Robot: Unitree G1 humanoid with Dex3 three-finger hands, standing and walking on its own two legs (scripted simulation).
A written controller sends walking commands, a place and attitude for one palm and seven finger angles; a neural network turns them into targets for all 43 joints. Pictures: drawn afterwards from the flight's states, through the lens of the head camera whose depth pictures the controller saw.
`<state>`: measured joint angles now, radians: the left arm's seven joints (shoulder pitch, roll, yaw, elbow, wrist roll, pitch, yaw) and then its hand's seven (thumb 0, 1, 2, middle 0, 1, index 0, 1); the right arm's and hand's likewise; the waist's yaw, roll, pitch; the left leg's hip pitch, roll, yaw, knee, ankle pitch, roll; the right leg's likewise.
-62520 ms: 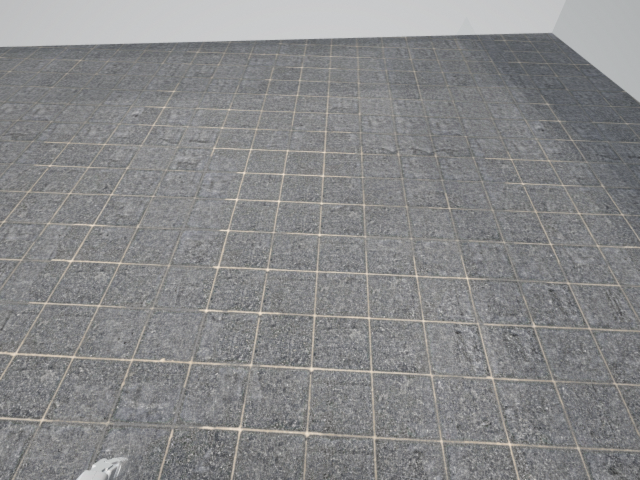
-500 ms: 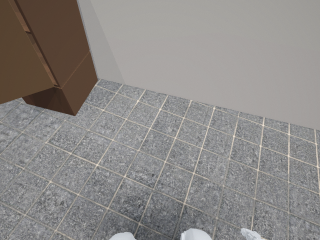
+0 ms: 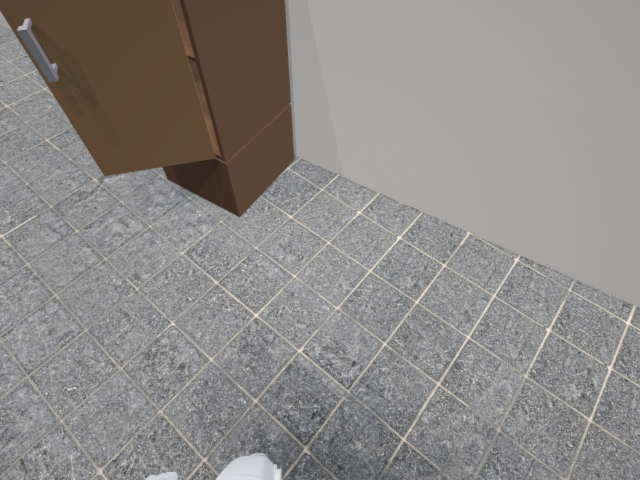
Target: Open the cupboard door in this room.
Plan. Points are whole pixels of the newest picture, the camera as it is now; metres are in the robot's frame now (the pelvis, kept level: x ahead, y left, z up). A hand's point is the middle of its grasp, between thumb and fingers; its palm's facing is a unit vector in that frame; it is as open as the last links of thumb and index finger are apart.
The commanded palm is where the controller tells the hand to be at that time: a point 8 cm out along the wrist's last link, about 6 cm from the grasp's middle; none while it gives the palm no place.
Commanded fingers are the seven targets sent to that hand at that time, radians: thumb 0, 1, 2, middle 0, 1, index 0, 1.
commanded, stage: turn to face it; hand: left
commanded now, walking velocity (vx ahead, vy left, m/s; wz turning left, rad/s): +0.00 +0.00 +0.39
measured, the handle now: (40, 50) +0.95 +0.69 -0.02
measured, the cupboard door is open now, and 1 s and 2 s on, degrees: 46 46 46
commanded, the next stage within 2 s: take the last steps up to it in 0.34 s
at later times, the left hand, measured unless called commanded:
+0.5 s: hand out of the picture +0.06 +0.19 -0.16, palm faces +0.18 -0.94 -0.28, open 7.3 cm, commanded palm none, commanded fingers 0.00 0.90 0.90 -0.20 -0.30 -0.20 -0.30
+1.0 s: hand out of the picture -0.03 +0.23 -0.19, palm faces +0.38 -0.90 -0.20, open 7.3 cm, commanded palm none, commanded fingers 0.00 0.90 0.90 -0.20 -0.30 -0.20 -0.30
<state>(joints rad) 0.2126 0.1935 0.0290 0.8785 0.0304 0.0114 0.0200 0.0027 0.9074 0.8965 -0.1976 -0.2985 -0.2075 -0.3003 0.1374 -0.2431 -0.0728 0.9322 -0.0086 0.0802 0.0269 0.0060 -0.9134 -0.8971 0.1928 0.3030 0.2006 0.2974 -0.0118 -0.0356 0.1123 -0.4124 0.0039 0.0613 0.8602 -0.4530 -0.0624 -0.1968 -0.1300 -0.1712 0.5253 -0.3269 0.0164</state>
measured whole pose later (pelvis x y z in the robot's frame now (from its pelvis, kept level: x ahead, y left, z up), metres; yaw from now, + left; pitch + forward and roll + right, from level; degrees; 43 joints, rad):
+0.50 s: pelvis +0.02 -0.02 -0.01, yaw +10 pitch +0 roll +1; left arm 0.19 0.21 0.04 0.94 0.02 0.01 0.02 0.00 0.91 0.90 -0.19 -0.30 -0.20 -0.30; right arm 0.17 -0.21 -0.05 0.98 -0.01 0.06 0.00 0.00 -0.91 -0.90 0.20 0.30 0.21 0.30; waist 0.00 0.03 0.07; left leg -0.36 -0.02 -0.04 0.77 -0.46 -0.02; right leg -0.26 -0.05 -0.07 0.59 -0.34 -0.01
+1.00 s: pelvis +0.09 +0.07 -0.01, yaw +18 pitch +0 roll +1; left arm 0.38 0.21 0.06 1.12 0.03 0.03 0.00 0.01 0.91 0.90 -0.20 -0.30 -0.20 -0.30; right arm 0.12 -0.19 -0.03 0.94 -0.02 -0.04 0.00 0.00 -0.91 -0.90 0.19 0.30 0.20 0.30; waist 0.05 -0.06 0.08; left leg -0.32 0.00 0.13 0.60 -0.28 0.06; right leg -0.36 -0.14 -0.07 1.12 -0.48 0.01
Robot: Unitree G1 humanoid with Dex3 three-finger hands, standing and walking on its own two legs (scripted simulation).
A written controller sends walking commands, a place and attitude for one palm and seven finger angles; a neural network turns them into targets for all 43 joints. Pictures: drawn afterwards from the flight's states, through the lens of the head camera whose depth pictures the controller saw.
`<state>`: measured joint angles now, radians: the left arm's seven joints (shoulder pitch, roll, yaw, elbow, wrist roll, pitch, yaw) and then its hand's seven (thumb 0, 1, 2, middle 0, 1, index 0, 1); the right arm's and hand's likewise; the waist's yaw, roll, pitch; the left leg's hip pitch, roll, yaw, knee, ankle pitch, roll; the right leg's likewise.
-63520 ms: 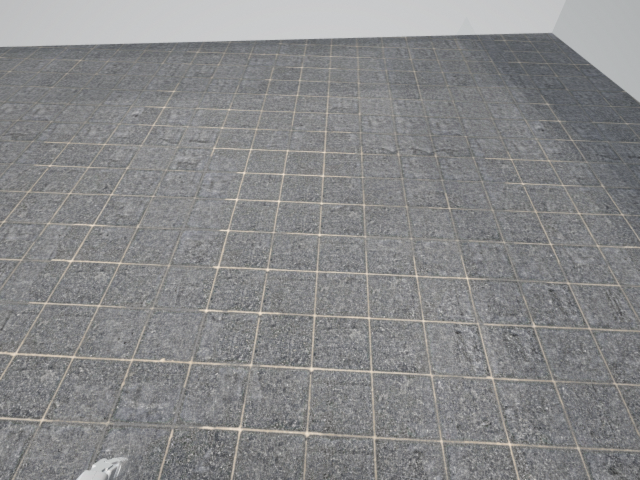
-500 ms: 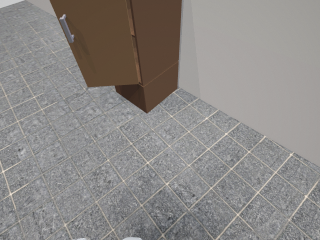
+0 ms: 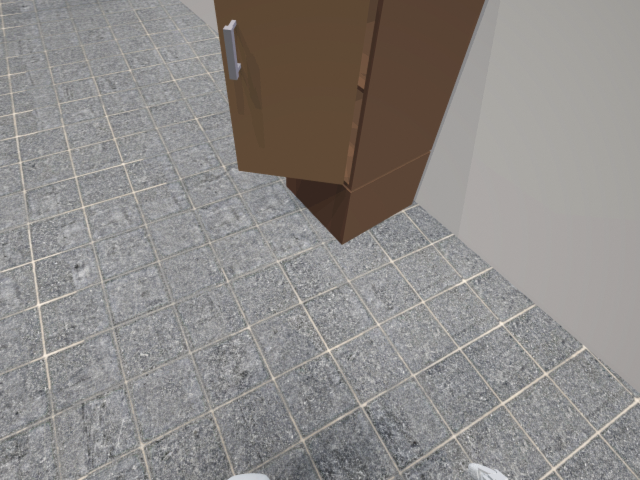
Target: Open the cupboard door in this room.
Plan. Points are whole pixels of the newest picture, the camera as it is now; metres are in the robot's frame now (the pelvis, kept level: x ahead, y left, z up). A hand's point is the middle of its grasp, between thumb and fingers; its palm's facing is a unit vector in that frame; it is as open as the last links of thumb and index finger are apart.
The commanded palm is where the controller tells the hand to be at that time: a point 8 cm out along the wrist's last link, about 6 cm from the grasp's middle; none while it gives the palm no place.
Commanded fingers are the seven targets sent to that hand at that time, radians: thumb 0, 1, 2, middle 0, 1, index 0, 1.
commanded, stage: take the last steps up to it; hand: left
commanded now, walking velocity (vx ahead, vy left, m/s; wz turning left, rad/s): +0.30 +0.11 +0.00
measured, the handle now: (233, 50) +1.00 +0.33 +0.00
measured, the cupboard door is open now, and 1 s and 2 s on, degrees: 46 46 46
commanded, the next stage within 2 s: come to a stop and stand still in 0.88 s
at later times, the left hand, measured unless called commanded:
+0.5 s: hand (237, 352) +0.31 +0.16 -0.14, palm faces -0.02 -0.98 -0.20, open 7.3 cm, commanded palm none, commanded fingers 0.00 0.90 0.90 -0.20 -0.30 -0.20 -0.30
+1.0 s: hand (178, 349) +0.31 +0.27 -0.17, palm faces +0.08 -0.98 -0.16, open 7.3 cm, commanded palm none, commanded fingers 0.00 0.90 0.90 -0.20 -0.30 -0.20 -0.30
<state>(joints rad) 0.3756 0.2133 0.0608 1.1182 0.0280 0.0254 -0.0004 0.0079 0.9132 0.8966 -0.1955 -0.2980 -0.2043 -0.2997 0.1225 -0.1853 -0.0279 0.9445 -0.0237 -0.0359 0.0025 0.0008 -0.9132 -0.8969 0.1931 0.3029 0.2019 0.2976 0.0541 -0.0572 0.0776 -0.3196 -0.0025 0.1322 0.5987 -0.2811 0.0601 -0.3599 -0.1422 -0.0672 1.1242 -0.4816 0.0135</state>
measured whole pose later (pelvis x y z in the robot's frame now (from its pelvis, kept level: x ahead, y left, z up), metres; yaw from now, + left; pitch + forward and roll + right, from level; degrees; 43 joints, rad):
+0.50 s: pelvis +0.18 -0.01 +0.01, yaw +0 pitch -2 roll +1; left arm 0.11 0.15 0.03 0.94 0.02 -0.06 0.00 0.00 0.91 0.90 -0.19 -0.30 -0.20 -0.30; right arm 0.40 -0.16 -0.03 1.15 -0.02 0.00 -0.01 0.01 -0.91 -0.90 0.19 0.30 0.20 0.30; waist -0.05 0.02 0.08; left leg -0.34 0.02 0.05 1.09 -0.40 0.00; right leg -0.29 -0.03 -0.14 0.56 -0.25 -0.05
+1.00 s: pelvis +0.35 +0.09 +0.01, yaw -1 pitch +0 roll +0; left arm 0.33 0.19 0.05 1.11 0.03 0.00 0.00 0.01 0.92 0.90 -0.19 -0.30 -0.20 -0.30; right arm 0.15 -0.16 -0.01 0.98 -0.03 -0.06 -0.02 0.00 -0.92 -0.90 0.19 0.30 0.20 0.30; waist 0.05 -0.05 0.07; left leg -0.30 -0.01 0.14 0.50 -0.20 0.07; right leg -0.45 -0.09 -0.06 1.15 -0.41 -0.01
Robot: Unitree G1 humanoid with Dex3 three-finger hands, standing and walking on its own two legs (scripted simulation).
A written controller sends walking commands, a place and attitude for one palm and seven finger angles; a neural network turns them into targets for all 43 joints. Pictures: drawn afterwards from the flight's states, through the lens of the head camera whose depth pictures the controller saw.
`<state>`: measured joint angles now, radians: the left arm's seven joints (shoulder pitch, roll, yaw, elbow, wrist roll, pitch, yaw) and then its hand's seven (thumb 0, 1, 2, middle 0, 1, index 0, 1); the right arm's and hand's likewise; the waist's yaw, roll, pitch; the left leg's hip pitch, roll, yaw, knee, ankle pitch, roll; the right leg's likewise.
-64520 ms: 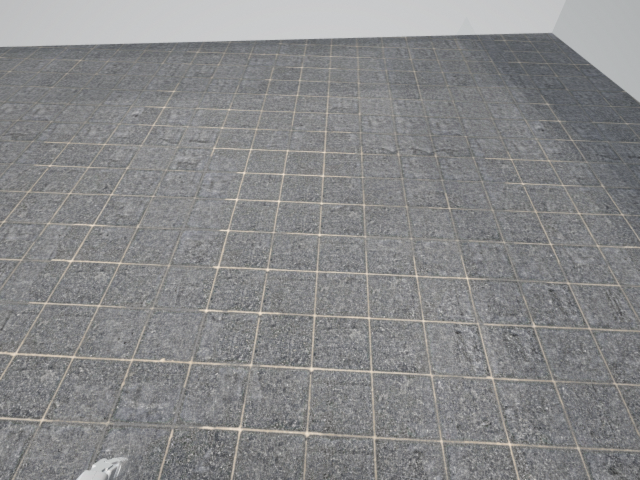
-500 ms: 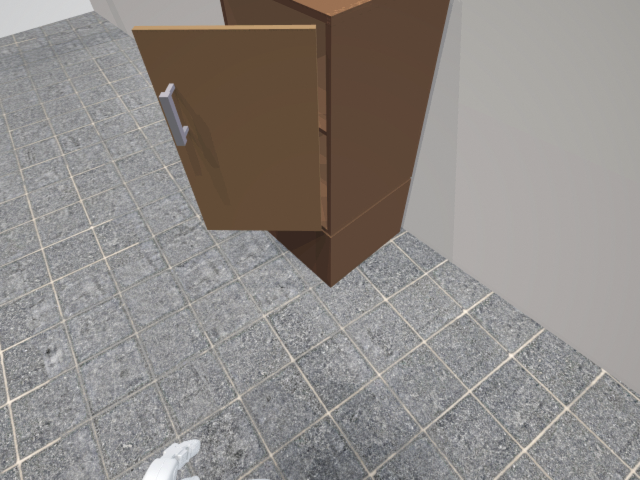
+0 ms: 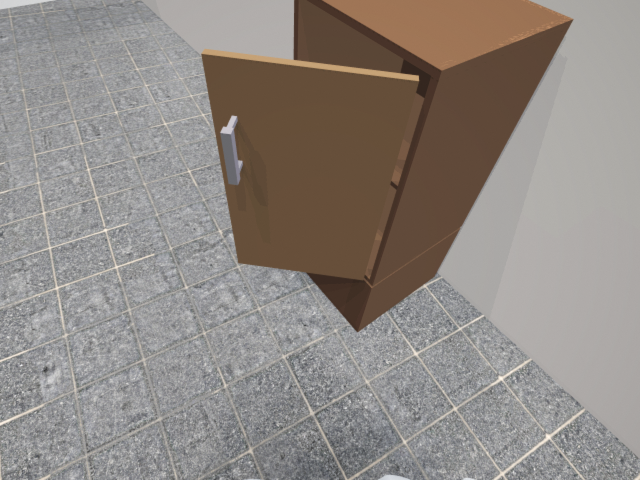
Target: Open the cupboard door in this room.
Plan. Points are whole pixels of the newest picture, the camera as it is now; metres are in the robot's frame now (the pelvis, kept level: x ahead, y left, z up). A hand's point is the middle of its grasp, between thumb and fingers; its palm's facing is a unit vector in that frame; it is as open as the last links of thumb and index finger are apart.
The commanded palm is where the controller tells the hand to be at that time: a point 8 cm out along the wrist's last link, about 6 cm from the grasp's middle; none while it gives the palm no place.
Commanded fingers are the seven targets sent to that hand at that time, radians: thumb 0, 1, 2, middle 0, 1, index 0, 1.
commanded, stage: come to a stop and stand still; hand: left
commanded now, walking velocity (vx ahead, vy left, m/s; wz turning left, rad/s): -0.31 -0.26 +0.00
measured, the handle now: (233, 151) +0.65 +0.24 -0.01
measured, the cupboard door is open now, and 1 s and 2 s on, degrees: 46 46 46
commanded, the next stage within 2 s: look again from close up in 1.00 s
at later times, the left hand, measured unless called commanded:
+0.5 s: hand (204, 472) +0.14 +0.17 -0.17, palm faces -0.02 -0.97 -0.23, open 7.3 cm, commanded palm none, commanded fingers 0.00 0.90 0.90 -0.20 -0.30 -0.20 -0.30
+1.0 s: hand out of the picture +0.04 +0.23 -0.16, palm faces -0.05 -0.95 -0.30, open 7.3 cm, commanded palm none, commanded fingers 0.00 0.90 0.90 -0.20 -0.30 -0.20 -0.30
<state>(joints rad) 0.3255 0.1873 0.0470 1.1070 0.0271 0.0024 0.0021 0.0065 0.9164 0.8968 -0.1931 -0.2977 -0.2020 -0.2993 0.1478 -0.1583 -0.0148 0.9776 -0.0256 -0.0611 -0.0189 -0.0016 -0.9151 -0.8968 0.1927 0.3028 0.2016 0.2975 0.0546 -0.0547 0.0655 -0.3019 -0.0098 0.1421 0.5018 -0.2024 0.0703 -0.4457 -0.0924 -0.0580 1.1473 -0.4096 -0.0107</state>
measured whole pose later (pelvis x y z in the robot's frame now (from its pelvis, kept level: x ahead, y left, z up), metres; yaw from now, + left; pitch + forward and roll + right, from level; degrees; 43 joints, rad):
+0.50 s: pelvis +0.05 -0.01 +0.00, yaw -1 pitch +0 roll +1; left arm 0.13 0.18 0.03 0.98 0.03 0.02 0.04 0.00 0.91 0.90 -0.19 -0.30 -0.20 -0.30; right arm 0.22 -0.18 -0.05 1.06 0.00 0.06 -0.04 0.00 -0.91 -0.90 0.19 0.30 0.20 0.30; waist -0.03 -0.01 0.09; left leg -0.33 -0.01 0.04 0.83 -0.52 -0.04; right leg -0.26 -0.02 -0.06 0.54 -0.28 -0.03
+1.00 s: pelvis +0.04 +0.03 +0.00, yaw -3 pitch +0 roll +1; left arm 0.31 0.19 -0.01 1.07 0.03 0.02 0.03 0.00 0.91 0.90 -0.19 -0.30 -0.20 -0.30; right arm 0.24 -0.21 0.00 0.97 -0.01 -0.02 -0.02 0.00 -0.94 -0.90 0.20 0.30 0.20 0.30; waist 0.02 0.06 0.02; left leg -0.19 -0.04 0.11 0.47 -0.28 0.06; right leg -0.28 -0.06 0.02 0.54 -0.26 0.04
